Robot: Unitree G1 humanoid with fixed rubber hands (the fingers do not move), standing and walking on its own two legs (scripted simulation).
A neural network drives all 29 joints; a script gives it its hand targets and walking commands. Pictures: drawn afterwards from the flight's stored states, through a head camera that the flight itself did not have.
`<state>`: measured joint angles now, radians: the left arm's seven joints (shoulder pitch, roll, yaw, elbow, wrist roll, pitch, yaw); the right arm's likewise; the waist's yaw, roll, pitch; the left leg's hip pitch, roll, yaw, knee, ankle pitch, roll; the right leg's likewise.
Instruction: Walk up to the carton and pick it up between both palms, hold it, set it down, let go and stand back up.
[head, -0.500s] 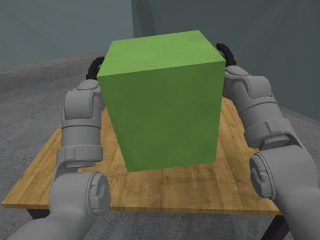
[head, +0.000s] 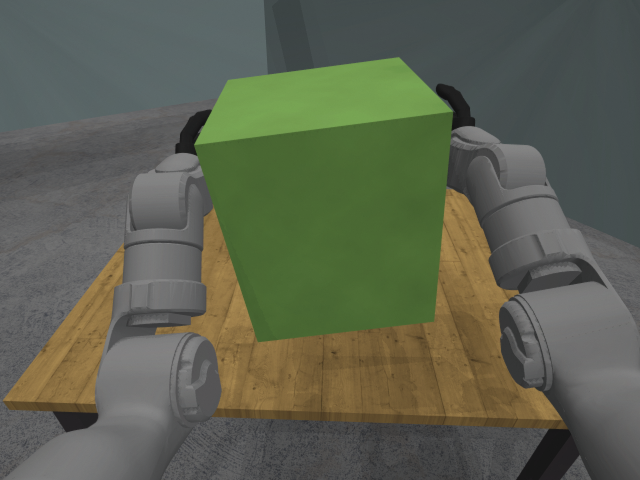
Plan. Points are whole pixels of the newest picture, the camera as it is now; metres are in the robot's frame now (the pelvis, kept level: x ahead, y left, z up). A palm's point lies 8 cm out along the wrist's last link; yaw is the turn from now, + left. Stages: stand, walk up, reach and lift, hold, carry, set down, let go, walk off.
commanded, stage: hold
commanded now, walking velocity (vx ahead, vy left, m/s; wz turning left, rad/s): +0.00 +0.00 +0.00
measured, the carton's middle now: (329, 198) +0.36 +0.00 +0.25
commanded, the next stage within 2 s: set down in 0.64 s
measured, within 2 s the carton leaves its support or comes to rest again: neither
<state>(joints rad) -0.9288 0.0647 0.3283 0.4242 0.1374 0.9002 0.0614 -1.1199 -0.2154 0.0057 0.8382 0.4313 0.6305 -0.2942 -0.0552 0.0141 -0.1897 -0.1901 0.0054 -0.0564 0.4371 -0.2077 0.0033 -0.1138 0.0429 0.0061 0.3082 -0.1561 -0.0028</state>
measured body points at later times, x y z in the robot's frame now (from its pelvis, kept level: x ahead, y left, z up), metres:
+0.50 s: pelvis +0.00 +0.00 +0.00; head -0.09 +0.01 +0.44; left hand +0.38 +0.15 +0.28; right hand +0.39 -0.15 +0.31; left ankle +0.02 +0.11 -0.75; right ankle +0.01 -0.12 -0.75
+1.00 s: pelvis +0.00 +0.00 +0.00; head -0.07 +0.03 +0.45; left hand +0.40 +0.17 +0.25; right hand +0.41 -0.14 +0.27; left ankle +0.02 +0.11 -0.75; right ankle +0.01 -0.12 -0.75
